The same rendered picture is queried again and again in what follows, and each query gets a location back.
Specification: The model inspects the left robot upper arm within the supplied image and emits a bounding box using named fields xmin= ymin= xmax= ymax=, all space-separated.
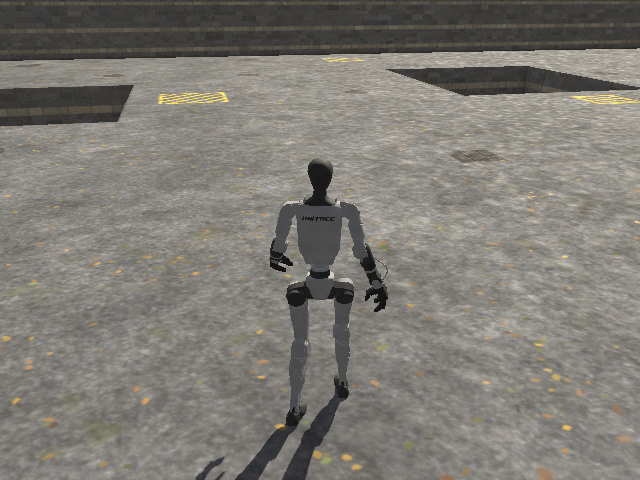
xmin=272 ymin=201 xmax=300 ymax=253

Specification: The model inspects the left robot foot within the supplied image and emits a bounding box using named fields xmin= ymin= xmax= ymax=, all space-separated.
xmin=286 ymin=401 xmax=307 ymax=426

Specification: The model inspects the right robot thigh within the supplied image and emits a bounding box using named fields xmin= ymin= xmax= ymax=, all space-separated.
xmin=333 ymin=278 xmax=354 ymax=342

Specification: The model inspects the right robot hand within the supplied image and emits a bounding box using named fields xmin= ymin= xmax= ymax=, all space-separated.
xmin=365 ymin=281 xmax=388 ymax=312

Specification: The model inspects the right robot upper arm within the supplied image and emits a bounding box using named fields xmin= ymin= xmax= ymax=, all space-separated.
xmin=340 ymin=202 xmax=368 ymax=259

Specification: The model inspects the robot right forearm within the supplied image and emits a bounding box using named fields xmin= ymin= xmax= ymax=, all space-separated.
xmin=360 ymin=243 xmax=384 ymax=289

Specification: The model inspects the left robot hand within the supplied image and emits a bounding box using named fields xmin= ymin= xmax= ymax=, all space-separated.
xmin=270 ymin=255 xmax=293 ymax=272

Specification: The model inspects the robot left forearm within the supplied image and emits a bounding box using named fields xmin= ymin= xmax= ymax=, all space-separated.
xmin=269 ymin=237 xmax=283 ymax=264

